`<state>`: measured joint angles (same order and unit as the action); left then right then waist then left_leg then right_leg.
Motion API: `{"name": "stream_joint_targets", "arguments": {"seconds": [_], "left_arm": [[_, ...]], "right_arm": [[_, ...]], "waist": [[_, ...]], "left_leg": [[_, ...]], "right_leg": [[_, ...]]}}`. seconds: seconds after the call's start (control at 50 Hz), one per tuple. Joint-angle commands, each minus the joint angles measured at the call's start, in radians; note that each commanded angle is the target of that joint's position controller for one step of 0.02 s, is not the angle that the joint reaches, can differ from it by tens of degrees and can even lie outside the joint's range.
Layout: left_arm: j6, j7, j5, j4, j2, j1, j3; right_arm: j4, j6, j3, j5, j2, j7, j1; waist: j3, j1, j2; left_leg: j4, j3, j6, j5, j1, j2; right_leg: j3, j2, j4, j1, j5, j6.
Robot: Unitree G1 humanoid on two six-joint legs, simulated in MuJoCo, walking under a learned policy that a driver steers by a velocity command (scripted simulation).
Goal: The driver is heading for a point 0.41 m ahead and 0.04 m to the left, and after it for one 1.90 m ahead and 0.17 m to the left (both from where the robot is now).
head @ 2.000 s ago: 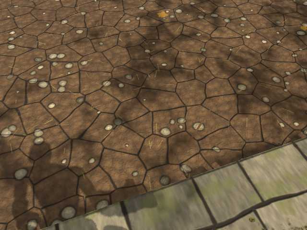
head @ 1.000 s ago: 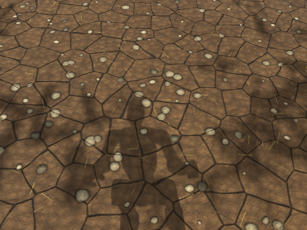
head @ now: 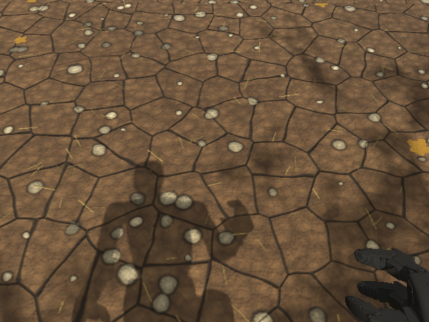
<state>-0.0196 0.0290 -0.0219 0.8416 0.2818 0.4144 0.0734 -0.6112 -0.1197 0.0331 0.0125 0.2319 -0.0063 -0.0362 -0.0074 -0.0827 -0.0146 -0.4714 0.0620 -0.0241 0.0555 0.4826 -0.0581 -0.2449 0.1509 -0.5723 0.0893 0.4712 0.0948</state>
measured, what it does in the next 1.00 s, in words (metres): walks ahead: right foot, then left foot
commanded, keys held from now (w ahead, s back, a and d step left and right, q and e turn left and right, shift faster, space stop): w+e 0.06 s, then w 0.70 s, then w+q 0.24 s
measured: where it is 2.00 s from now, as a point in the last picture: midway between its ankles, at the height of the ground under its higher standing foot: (244, 175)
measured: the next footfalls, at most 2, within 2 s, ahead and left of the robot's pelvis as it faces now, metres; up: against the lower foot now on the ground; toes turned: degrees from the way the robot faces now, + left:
right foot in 0.48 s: +0.38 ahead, -0.19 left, +0.00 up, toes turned -8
left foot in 1.00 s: +0.71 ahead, +0.01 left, +0.00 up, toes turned -1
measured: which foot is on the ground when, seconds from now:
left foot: down 0.00-0.50, up 0.52-0.98, down 1.00-1.00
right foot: up 0.00-0.46, down 0.48-1.00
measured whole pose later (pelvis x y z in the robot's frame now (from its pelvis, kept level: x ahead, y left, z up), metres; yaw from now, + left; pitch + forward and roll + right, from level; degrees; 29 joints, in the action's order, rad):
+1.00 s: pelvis +0.53 -0.08 +0.00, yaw -2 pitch +2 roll -2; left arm -0.05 0.01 -0.01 0.88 0.30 0.38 0.06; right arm -0.71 -0.07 0.03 -0.02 0.26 -0.06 0.05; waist 0.01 -0.07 0.02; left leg -0.54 -0.03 -0.08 0.05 0.53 0.01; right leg 0.11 0.01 -0.30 -0.11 0.43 0.00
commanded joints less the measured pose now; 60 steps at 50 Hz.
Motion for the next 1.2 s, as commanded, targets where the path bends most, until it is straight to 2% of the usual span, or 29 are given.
{"name": "stream_joint_targets", "arguments": {"seconds": [0.02,0.04,0.06,0.08,0.1,0.16,0.28,0.4,0.44,0.46,0.48,0.5,0.52,0.54,0.56,0.6,0.68,0.8,0.9,0.96,1.0,1.02,1.04,1.06,1.08,1.1,1.12,1.14,1.2], "left_arm": [[-0.026,-0.014,-0.010,-0.117,0.027,0.097,-0.014],[-0.024,-0.015,-0.021,-0.100,0.121,0.050,0.006],[-0.015,-0.013,-0.013,-0.119,0.156,-0.060,0.020],[-0.010,-0.012,0.005,-0.134,0.141,-0.112,0.021],[-0.011,-0.015,0.013,-0.142,0.117,-0.125,0.020],[-0.010,-0.024,0.003,-0.144,0.055,-0.100,0.009],[-0.038,-0.043,0.015,-0.194,0.025,-0.289,-0.019],[-0.054,-0.062,0.004,-0.241,0.057,-0.435,-0.021],[-0.058,-0.064,0.006,-0.227,0.081,-0.371,-0.010],[-0.057,-0.058,0.013,-0.190,0.120,-0.261,0.010],[-0.055,-0.048,0.017,-0.152,0.183,-0.089,0.036],[-0.045,-0.040,0.031,-0.134,0.304,0.024,0.063],[-0.042,-0.044,0.016,-0.125,0.239,0.052,0.045],[-0.044,-0.047,0.015,-0.133,0.186,-0.022,0.024],[-0.046,-0.049,0.017,-0.143,0.150,-0.085,0.013],[-0.052,-0.055,0.028,-0.148,0.094,-0.171,-0.005],[-0.073,-0.052,0.023,-0.120,0.112,-0.176,0.004],[-0.066,-0.031,0.019,-0.064,0.154,-0.096,0.014],[-0.056,-0.027,0.014,-0.007,0.164,-0.033,0.021],[-0.040,-0.017,0.014,-0.004,0.186,-0.053,0.029],[-0.023,-0.003,0.019,-0.018,0.187,-0.070,0.027],[-0.025,0.008,0.038,-0.050,0.168,-0.055,0.013],[-0.052,-0.014,0.054,-0.073,0.031,0.058,-0.031],[-0.086,-0.029,0.026,-0.070,0.119,-0.027,-0.014],[-0.108,-0.037,-0.007,-0.109,0.158,-0.124,-0.004],[-0.120,-0.033,-0.003,-0.123,0.147,-0.176,-0.008],[-0.122,-0.027,0.017,-0.127,0.147,-0.196,-0.003],[-0.113,-0.024,0.028,-0.131,0.149,-0.184,0.003],[-0.083,-0.020,0.038,-0.141,0.113,-0.170,0.001]], "right_arm": [[-0.042,0.008,0.091,-0.011,0.247,0.007,0.419],[-0.020,0.013,0.077,-0.022,0.168,0.011,0.372],[-0.012,0.016,0.065,-0.018,0.130,0.012,0.306],[-0.017,0.017,0.057,-0.011,0.119,0.006,0.262],[-0.031,0.013,0.053,-0.005,0.108,-0.001,0.241],[-0.067,-0.002,0.050,-0.006,0.099,-0.017,0.237],[-0.134,0.006,0.070,-0.027,0.185,-0.011,0.283],[-0.203,0.031,0.071,-0.047,0.226,-0.011,0.397],[-0.216,0.043,0.071,-0.051,0.239,-0.006,0.385],[-0.219,0.045,0.065,-0.050,0.225,-0.002,0.387],[-0.206,0.041,0.048,-0.035,0.189,0.002,0.377],[-0.166,0.022,0.013,-0.018,0.093,0.000,0.452],[-0.180,0.004,0.021,-0.025,0.131,-0.002,0.443],[-0.157,-0.004,0.044,-0.050,0.208,-0.006,0.372],[-0.149,-0.002,0.041,-0.051,0.197,-0.005,0.321],[-0.150,0.012,0.047,-0.025,0.176,0.001,0.304],[-0.144,0.044,0.039,-0.016,0.125,0.002,0.292],[-0.095,0.037,0.017,-0.026,0.089,-0.018,0.095],[-0.038,0.039,0.015,-0.039,0.106,-0.047,-0.014],[-0.028,0.040,0.025,-0.030,0.132,-0.059,0.022],[-0.082,0.045,0.066,-0.026,0.198,-0.052,0.242],[-0.109,0.051,0.094,-0.027,0.279,-0.038,0.406],[-0.112,0.049,0.106,-0.038,0.348,-0.040,0.431],[-0.106,0.049,0.081,-0.044,0.255,-0.038,0.453],[-0.097,0.046,0.073,-0.033,0.233,-0.033,0.404],[-0.083,0.044,0.071,-0.028,0.225,-0.029,0.347],[-0.070,0.044,0.066,-0.022,0.205,-0.027,0.297],[-0.057,0.044,0.058,-0.011,0.186,-0.024,0.268],[-0.050,0.043,0.060,-0.020,0.185,-0.013,0.263]], "waist": [[-0.384,0.157,0.364],[-0.258,0.166,0.221],[-0.110,0.172,0.126],[-0.026,0.147,0.052],[0.015,0.122,0.050],[0.009,0.080,0.106],[0.021,0.117,0.076],[0.042,0.161,0.105],[0.016,0.102,0.116],[-0.047,0.049,0.103],[-0.167,-0.030,0.062],[-0.309,-0.031,-0.181],[-0.368,-0.045,-0.216],[-0.216,-0.031,-0.149],[-0.134,-0.005,-0.109],[-0.032,0.055,-0.093],[0.000,0.096,-0.066],[0.051,0.036,-0.049],[0.091,0.007,-0.032],[0.047,0.043,-0.054],[-0.094,0.155,-0.046],[-0.208,0.208,0.058],[-0.317,0.125,0.297],[-0.349,0.186,0.192],[-0.208,0.189,0.154],[-0.129,0.163,0.053],[-0.071,0.129,0.015],[-0.061,0.094,0.039],[-0.034,0.064,0.068]], "left_leg": [[0.080,0.668,-0.280,0.204,-0.918,0.474],[0.133,0.684,-0.242,0.444,-0.815,0.456],[0.168,0.551,-0.196,0.408,-0.659,0.409],[0.202,0.444,-0.179,0.282,-0.518,0.364],[0.225,0.369,-0.177,0.189,-0.427,0.329],[0.287,0.224,-0.182,0.065,-0.318,0.276],[0.322,0.063,-0.182,-0.065,-0.319,0.251],[0.257,0.057,-0.154,-0.065,-0.413,0.297],[0.173,0.042,-0.127,-0.196,-0.431,0.301],[0.045,-0.001,-0.101,-0.338,-0.405,0.261],[-0.186,-0.053,-0.058,-0.283,-0.280,0.214],[-0.585,-0.127,0.022,0.107,0.118,0.073],[-0.738,0.009,0.022,0.515,0.247,0.049],[-0.793,0.023,0.007,0.460,0.325,0.108],[-0.760,-0.001,0.000,0.374,0.312,0.150],[-0.657,-0.005,0.011,0.260,0.226,0.196],[-0.548,-0.017,0.048,0.135,0.184,0.201],[-0.195,-0.046,0.042,-0.157,0.155,0.162],[-0.101,-0.030,-0.015,-0.100,0.202,0.136],[-0.087,-0.085,-0.061,0.035,0.111,0.083],[-0.051,-0.142,-0.108,0.028,-0.208,0.001],[-0.072,0.083,-0.171,-0.042,-0.520,0.143],[0.039,0.620,-0.356,0.177,-0.858,0.365],[0.141,0.721,-0.336,0.294,-0.892,0.374],[0.163,0.590,-0.297,0.239,-0.783,0.347],[0.172,0.489,-0.276,0.140,-0.645,0.311],[0.189,0.414,-0.267,0.027,-0.515,0.282],[0.210,0.369,-0.263,-0.056,-0.431,0.255],[0.255,0.294,-0.275,-0.128,-0.304,0.220]], "right_leg": [[0.021,-0.028,-0.581,0.588,0.140,-0.036],[0.031,-0.113,-0.669,0.681,0.090,-0.047],[0.065,-0.140,-0.684,0.691,-0.014,-0.059],[0.091,-0.170,-0.658,0.657,-0.084,-0.067],[0.094,-0.192,-0.612,0.627,-0.120,-0.069],[0.124,-0.219,-0.519,0.540,-0.150,-0.072],[0.190,-0.243,-0.161,0.516,-0.422,-0.092],[0.236,-0.198,0.023,0.440,-0.400,-0.072],[0.268,-0.170,0.090,0.316,-0.370,-0.038],[0.285,-0.146,0.118,0.144,-0.372,-0.011],[0.186,-0.237,0.087,-0.115,-0.396,0.039],[-0.237,-0.504,0.125,-0.486,-0.305,0.197],[-0.471,-0.556,0.250,-0.496,-0.206,0.247],[-0.335,-0.516,0.265,-0.380,-0.173,0.200],[-0.209,-0.465,0.280,-0.257,-0.217,0.167],[-0.067,-0.390,0.347,-0.054,-0.362,0.138],[0.052,-0.367,0.421,0.050,-0.547,0.157],[0.179,-0.340,0.453,0.027,-0.518,0.110],[0.225,-0.411,0.414,-0.140,-0.534,0.080],[0.273,-0.419,0.288,-0.211,-0.848,0.044],[0.349,-0.358,-0.018,-0.155,-1.112,-0.005],[0.372,-0.315,-0.324,0.084,-0.856,-0.045],[0.306,-0.101,-0.661,0.519,-0.010,-0.110],[0.138,-0.123,-0.756,0.636,0.084,-0.095],[0.138,-0.165,-0.755,0.700,0.005,-0.079],[0.149,-0.205,-0.695,0.678,-0.073,-0.073],[0.156,-0.231,-0.617,0.633,-0.117,-0.081],[0.148,-0.251,-0.576,0.564,-0.143,-0.087],[0.170,-0.252,-0.460,0.515,-0.176,-0.129]]}}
